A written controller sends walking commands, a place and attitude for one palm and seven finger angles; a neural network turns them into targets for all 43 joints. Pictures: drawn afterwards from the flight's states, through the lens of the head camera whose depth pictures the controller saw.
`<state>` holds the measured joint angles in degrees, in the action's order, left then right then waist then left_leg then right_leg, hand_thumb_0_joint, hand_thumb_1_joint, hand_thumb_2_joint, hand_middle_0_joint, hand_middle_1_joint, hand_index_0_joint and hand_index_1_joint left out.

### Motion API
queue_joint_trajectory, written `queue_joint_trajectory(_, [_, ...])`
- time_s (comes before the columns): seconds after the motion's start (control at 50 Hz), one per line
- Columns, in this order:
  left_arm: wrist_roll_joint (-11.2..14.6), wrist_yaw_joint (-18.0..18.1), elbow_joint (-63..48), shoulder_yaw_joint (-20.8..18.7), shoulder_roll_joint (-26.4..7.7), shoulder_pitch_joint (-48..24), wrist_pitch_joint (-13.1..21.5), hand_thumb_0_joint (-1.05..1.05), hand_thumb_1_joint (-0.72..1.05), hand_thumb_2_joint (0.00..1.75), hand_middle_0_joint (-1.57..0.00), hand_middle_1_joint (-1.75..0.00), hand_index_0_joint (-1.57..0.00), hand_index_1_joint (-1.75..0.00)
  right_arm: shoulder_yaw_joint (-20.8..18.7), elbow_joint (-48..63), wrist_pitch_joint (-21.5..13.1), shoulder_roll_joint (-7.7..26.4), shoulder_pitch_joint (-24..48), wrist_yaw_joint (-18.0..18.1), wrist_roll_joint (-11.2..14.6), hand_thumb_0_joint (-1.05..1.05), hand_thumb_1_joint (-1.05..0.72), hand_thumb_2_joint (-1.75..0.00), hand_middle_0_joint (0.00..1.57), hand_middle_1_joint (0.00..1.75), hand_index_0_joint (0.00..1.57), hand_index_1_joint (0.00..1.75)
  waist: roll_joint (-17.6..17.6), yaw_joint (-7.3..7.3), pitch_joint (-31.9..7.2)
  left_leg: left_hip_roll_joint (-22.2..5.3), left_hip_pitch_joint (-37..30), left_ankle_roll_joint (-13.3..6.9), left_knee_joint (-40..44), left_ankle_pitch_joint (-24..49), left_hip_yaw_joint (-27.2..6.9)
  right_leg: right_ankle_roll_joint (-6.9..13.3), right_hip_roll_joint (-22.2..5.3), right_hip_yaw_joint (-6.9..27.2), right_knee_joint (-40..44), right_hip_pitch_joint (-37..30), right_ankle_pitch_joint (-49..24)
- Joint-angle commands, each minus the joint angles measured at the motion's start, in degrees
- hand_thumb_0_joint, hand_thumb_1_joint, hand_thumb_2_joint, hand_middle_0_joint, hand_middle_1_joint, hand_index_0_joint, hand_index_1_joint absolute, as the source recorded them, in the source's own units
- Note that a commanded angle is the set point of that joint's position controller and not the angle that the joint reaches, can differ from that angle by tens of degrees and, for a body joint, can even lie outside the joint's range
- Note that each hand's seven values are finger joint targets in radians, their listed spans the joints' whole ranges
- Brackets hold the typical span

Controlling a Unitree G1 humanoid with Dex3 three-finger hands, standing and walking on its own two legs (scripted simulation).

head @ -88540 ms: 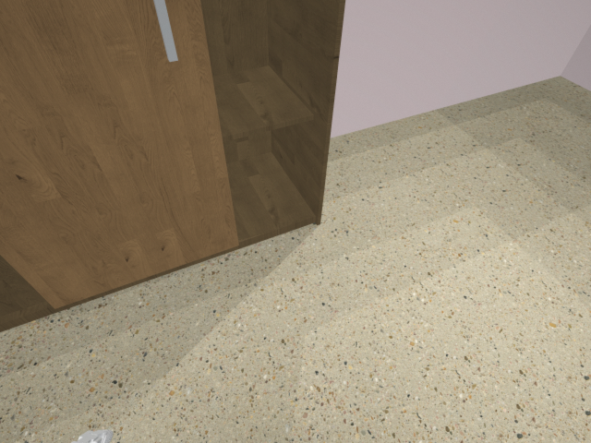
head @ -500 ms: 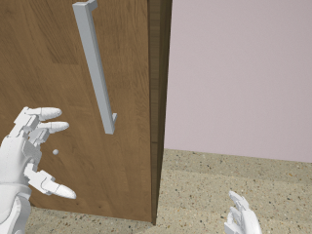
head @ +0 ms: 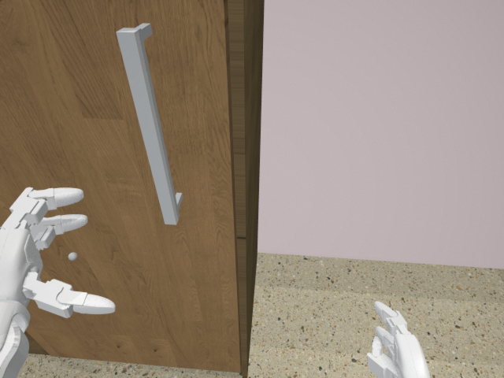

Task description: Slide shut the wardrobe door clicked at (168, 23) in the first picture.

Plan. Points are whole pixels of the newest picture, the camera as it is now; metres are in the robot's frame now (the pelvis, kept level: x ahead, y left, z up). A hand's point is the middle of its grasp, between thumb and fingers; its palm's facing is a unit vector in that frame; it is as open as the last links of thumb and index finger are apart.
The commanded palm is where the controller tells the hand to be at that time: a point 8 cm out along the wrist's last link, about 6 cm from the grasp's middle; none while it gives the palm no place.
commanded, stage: draw the hand back to the body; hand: left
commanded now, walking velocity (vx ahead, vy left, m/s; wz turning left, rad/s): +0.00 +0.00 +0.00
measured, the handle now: (160, 138) +0.35 +0.19 +0.25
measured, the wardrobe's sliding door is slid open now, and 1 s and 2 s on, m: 0.00 0.00 0.00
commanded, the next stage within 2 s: step back with the hand held close in 0.98 s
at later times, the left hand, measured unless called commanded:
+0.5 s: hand (82, 243) +0.22 +0.27 +0.16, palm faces +0.41 -0.84 -0.36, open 9.8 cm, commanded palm +0.17 +0.30 +0.18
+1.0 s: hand (82, 235) +0.23 +0.27 +0.17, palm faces +0.43 -0.83 -0.36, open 7.4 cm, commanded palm +0.18 +0.31 +0.18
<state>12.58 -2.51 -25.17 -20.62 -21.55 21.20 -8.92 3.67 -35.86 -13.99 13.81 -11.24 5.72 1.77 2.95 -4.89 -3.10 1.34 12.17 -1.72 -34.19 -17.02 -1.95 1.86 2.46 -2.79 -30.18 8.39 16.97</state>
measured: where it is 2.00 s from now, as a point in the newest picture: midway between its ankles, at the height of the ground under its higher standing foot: outside the picture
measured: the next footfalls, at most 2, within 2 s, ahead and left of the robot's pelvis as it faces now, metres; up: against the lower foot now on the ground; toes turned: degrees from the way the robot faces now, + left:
none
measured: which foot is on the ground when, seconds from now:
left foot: down 0.00-1.00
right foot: down 0.00-1.00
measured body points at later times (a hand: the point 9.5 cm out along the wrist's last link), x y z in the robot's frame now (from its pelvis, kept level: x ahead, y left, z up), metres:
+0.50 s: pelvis +0.02 +0.01 +0.01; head -0.01 +0.00 +0.46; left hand +0.19 +0.31 +0.18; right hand +0.19 -0.22 -0.07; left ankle +0.02 +0.10 -0.73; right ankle +0.00 -0.10 -0.73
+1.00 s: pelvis +0.03 +0.01 +0.01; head +0.00 +0.00 +0.46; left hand +0.20 +0.31 +0.19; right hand +0.21 -0.20 -0.07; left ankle +0.02 +0.10 -0.73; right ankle +0.00 -0.10 -0.73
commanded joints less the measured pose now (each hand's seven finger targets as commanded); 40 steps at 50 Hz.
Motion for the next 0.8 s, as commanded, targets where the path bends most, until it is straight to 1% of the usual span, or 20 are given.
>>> queue_joint_trajectory(0.0, [-5.03,7.54,-9.86,-3.85,-9.19,-5.09,12.46,0.0,-0.15,0.39,-0.24,-0.92,-0.24,-0.92,-3.15,8.6,-1.6,5.61,7.94,-0.66,-0.93,0.0,-0.9,-0.9,0.2,0.3,0.2,0.3,2.72,0.74,3.21,-1.77,-0.94,0.37,7.76,0.24,-0.76,0.07,-3.93,4.23,9.91,5.9,1.49])
queue_joint_trajectory(0.06, [-6.22,8.83,-9.96,-3.11,-9.38,-5.42,15.07,0.0,-0.04,0.44,-0.23,-0.85,-0.23,-0.85,-3.6,8.43,-1.17,5.93,7.82,-0.66,-1.34,0.0,-0.9,-0.9,0.2,0.3,0.2,0.3,2.54,0.95,1.24,-1.77,-2.49,0.0,8.82,0.67,-0.74,-0.15,-4.02,4.03,10.02,4.24,1.1])
queue_joint_trajectory(0.1, [-6.69,9.36,-9.15,-3.65,-9.9,-4.6,16.09,0.0,0.03,0.48,-0.23,-0.81,-0.23,-0.81,-3.87,8.22,-0.83,5.91,7.92,-0.47,-1.48,0.0,-0.9,-0.9,0.2,0.3,0.2,0.3,0.02,0.76,0.57,-1.93,-3.42,-0.22,9.23,2.15,-0.67,-0.24,-3.95,3.8,10.16,3.61,0.24])
queue_joint_trajectory(0.14, [-7.21,9.75,-9.41,-4.37,-10.99,-5.96,16.94,0.0,0.1,0.51,-0.23,-0.77,-0.23,-0.77,-4.08,7.83,-0.54,5.97,8.03,-0.27,-1.59,0.0,-0.9,-0.9,0.2,0.3,0.2,0.3,0.43,0.87,0.59,-1.79,-3.94,-0.19,9.55,2.91,-0.38,-0.23,-4.09,3.83,10.74,3.04,-0.02])
queue_joint_trajectory(0.2, [-7.41,9.76,-7.18,-3.95,-9.86,-4.99,17.67,0.0,0.21,0.57,-0.22,-0.7,-0.22,-0.7,-4.11,7.41,-0.04,5.67,8.4,-0.15,-1.61,0.0,-0.9,-0.9,0.2,0.3,0.2,0.3,-0.72,0.74,2.15,-1.91,-4.54,-0.32,10.13,4.2,-0.29,-0.22,-3.97,3.76,11.19,3.27,-1.07])
queue_joint_trajectory(0.24, [-7.78,9.82,-7.86,-4.23,-10.44,-6.07,18.21,0.0,0.28,0.6,-0.22,-0.66,-0.22,-0.66,-4.29,7.3,0.17,5.8,8.53,-0.17,-1.6,0.0,-0.9,-0.9,0.2,0.3,0.2,0.3,0.68,0.67,2.06,-1.99,-4.99,-0.04,10.97,5.05,-0.42,-0.12,-3.85,3.52,11.09,2.33,-2.03])
queue_joint_trajectory(0.26, [-7.8,9.83,-7.17,-4.04,-9.96,-5.15,18.35,0.0,0.32,0.62,-0.22,-0.64,-0.22,-0.64,-4.23,7.24,0.21,5.71,8.47,-0.26,-1.69,0.0,-0.9,-0.9,0.2,0.3,0.2,0.3,1.4,0.56,2.37,-2.15,-5.15,0.04,11.37,5.14,-0.67,-0.06,-3.8,3.41,10.84,2.33,-2.41])
queue_joint_trajectory(0.28, [-7.76,9.74,-6.2,-3.89,-9.47,-4.41,18.42,0.0,0.36,0.64,-0.22,-0.62,-0.22,-0.62,-4.19,7.09,0.33,5.65,8.3,-0.34,-1.73,0.0,-0.9,-0.9,0.2,0.3,0.2,0.3,-0.24,0.47,2.65,-2.23,-4.91,0.1,11.84,5.45,-0.94,-0.09,-3.64,3.09,10.57,1.9,-2.89])
queue_joint_trajectory(0.32, [-7.71,9.56,-5.9,-4.53,-9.61,-3.03,18.55,0.0,0.43,0.67,-0.22,-0.58,-0.22,-0.58,-4.46,7.2,0.62,5.72,8.09,-0.52,-1.77,0.0,-0.9,-0.9,0.2,0.3,0.2,0.3,-0.56,0.18,1.15,-2.31,-5.53,-0.01,11.73,8.25,-0.44,-0.11,-3.64,3.1,10.08,0.54,-5.56])
queue_joint_trajectory(0.38, [-7.59,9.2,-6.18,-4.23,-9.11,-2.1,18.37,0.0,0.54,0.73,-0.21,-0.51,-0.21,-0.51,-4.57,7.35,1.37,5.76,7.95,-0.91,-1.76,0.0,-0.9,-0.9,0.2,0.3,0.2,0.3,-0.51,0.15,1.05,-2.61,-6.02,0.31,12.07,11.41,-0.44,-0.09,-3.48,3.03,9.78,-0.42,-8.6])
queue_joint_trajectory(0.42, [-7.75,9.16,-7.16,-4.72,-9.59,-2.07,18.34,0.0,0.61,0.76,-0.21,-0.47,-0.21,-0.47,-4.75,7.52,1.66,5.74,7.75,-1.06,-1.83,0.0,-0.9,-0.9,0.2,0.3,0.2,0.3,0.01,0.06,-0.59,-2.64,-6.84,0.37,11.9,13.26,-0.2,-0.08,-3.46,3.05,9.41,-1.25,-10.3])
queue_joint_trajectory(0.46, [-7.89,9.18,-7.08,-4.24,-9.37,-2.79,17.81,0.0,0.68,0.8,-0.21,-0.43,-0.21,-0.43,-4.54,7.57,1.96,5.75,7.64,-1.12,-1.89,0.0,-0.9,-0.9,0.2,0.3,0.2,0.3,2.27,0.35,1.33,-2.77,-6.52,0.81,12.54,13.41,-0.53,0.0,-3.35,2.89,9.58,-0.89,-10.28])
queue_joint_trajectory(0.52, [-7.98,9.21,-7.77,-4.58,-9.69,-3.51,17.52,0.0,0.79,0.85,-0.2,-0.36,-0.2,-0.36,-4.68,7.7,2.43,5.81,7.39,-1.11,-1.91,0.0,-0.9,-0.9,0.2,0.3,0.2,0.3,0.81,0.42,0.25,-2.9,-7.48,0.87,12.58,14.83,-0.64,0.04,-3.05,2.73,9.56,-1.25,-11.13])
queue_joint_trajectory(0.56, [-8.1,9.29,-8.06,-4.52,-9.67,-3.91,17.32,0.0,0.86,0.88,-0.2,-0.32,-0.2,-0.32,-4.62,7.6,2.59,5.83,7.26,-1.19,-1.99,0.0,-0.9,-0.9,0.2,0.3,0.2,0.3,2.77,0.55,0.6,-3.07,-7.85,1.35,12.93,16.04,-0.86,0.08,-3.05,2.59,9.48,-1.34,-11.67])
queue_joint_trajectory(0.58, [-8.14,9.32,-8.31,-4.64,-9.7,-4.14,17.15,0.0,0.9,0.9,-0.2,-0.3,-0.2,-0.3,-4.66,7.67,2.75,5.85,7.21,-1.25,-1.99,0.0,-0.9,-0.9,0.2,0.3,0.2,0.3,2.73,0.39,-0.46,-3.13,-8.24,1.46,12.92,17.19,-1.03,0.1,-2.96,2.52,9.23,-1.91,-12.25])
queue_joint_trajectory(0.62, [-8.05,9.28,-7.53,-4.68,-9.53,-3.24,16.72,0.0,0.9,0.9,-0.2,-0.3,-0.2,-0.3,-4.61,7.74,3.06,5.8,6.97,-1.34,-2.1,0.0,-0.9,-0.9,0.2,0.3,0.2,0.3,0.95,0.37,-0.65,-3.05,-8.46,1.42,12.64,18.64,-0.9,0.06,-2.89,2.42,9.2,-2.13,-13.49])
queue_joint_trajectory(0.66, [-8.12,9.14,-7.64,-4.06,-9.14,-3.84,16.39,0.0,0.9,0.9,-0.2,-0.3,-0.2,-0.3,-4.6,7.84,3.38,5.83,7.11,-1.45,-2.11,0.0,-0.9,-0.9,0.2,0.3,0.2,0.3,1.64,0.55,0.43,-3.15,-8.59,1.65,12.88,19.48,-0.87,0.01,-2.85,2.38,9.5,-1.86,-13.72])
queue_joint_trajectory(0.74, [-8.34,9.04,-9.05,-3.98,-9.29,-4.06,16.03,0.0,0.9,0.9,-0.2,-0.3,-0.2,-0.3,-4.73,7.84,3.81,5.92,6.89,-1.79,-2.23,0.0,-0.9,-0.9,0.2,0.3,0.2,0.3,2.47,0.48,-1.73,-3.29,-9.94,2.25,12.64,23.22,-1.21,0.06,-2.71,2.34,9.44,-2.94,-15.22])
queue_joint_trajectory(0.76, [-8.24,9.11,-8.44,-4.24,-9.57,-3.91,15.78,0.0,0.9,0.9,-0.2,-0.3,-0.2,-0.3,-4.66,8.05,3.93,5.95,7.08,-1.77,-2.32,0.0,-0.9,-0.9,0.2,0.3,0.2,0.3,1.1,0.47,-0.68,-3.26,-9.46,2.03,12.62,22.7,-0.96,-0.03,-2.72,2.36,9.59,-2.59,-15.5])
queue_joint_trajectory(0.78, [-8.22,9.0,-8.01,-3.77,-8.92,-3.73,15.6,0.0,0.9,0.9,-0.2,-0.3,-0.2,-0.3,-4.66,8.0,4.22,5.85,7.26,-1.77,-2.29,0.0,-0.9,-0.9,0.2,0.3,0.2,0.3,1.05,0.52,-0.37,-3.24,-9.4,1.95,12.77,21.9,-0.8,-0.04,-2.71,2.32,9.77,-2.43,-15.04])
